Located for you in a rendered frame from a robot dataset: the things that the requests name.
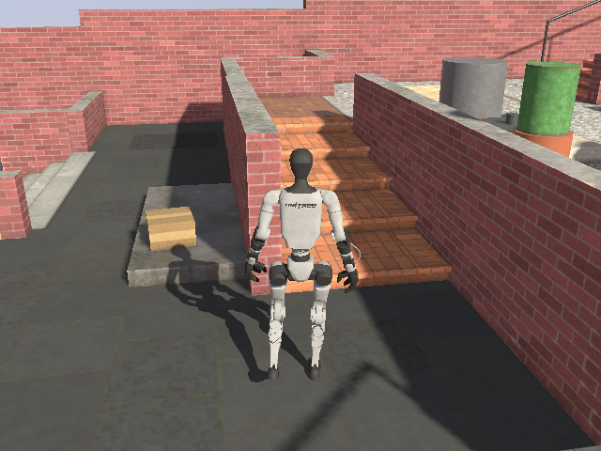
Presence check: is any robot left hand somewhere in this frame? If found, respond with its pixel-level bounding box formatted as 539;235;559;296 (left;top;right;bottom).
245;261;267;282

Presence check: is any right robot upper arm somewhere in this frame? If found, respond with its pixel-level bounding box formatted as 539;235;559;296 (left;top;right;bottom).
320;189;346;242

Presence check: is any robot left shin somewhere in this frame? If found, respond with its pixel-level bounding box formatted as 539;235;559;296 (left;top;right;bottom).
269;305;283;369

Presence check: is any left robot thigh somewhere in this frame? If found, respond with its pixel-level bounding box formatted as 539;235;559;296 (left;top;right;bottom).
269;261;288;321

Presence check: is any robot left forearm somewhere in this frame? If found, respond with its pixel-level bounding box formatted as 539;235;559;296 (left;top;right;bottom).
246;226;265;265

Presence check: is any robot right hand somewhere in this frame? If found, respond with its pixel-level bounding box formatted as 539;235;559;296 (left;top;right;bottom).
337;269;359;293

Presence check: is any left robot upper arm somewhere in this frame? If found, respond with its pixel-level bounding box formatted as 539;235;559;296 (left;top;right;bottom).
255;189;282;241

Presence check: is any robot right forearm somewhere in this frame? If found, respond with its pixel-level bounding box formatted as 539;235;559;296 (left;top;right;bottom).
336;228;356;272

